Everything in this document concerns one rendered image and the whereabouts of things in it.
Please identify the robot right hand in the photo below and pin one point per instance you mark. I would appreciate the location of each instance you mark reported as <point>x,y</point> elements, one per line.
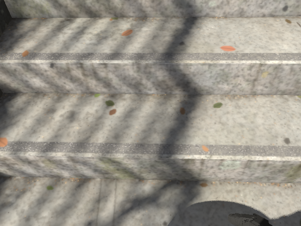
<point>247,220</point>

